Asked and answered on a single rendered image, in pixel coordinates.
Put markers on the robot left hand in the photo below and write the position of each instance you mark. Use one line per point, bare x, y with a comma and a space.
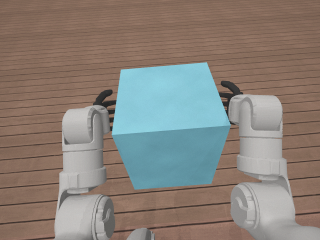
99, 101

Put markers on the robot left forearm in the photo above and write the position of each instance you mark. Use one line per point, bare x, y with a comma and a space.
83, 131

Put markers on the robot right hand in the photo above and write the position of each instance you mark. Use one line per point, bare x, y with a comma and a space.
236, 91

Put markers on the robot left thigh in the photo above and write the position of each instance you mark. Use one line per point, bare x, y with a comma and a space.
141, 234

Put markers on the left robot upper arm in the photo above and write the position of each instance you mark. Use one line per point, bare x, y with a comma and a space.
85, 217

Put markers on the robot right forearm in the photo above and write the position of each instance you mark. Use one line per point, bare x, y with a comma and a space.
260, 121

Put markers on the right robot upper arm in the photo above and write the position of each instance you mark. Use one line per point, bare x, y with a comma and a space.
266, 211

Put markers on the carton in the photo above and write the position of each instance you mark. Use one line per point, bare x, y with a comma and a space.
170, 125

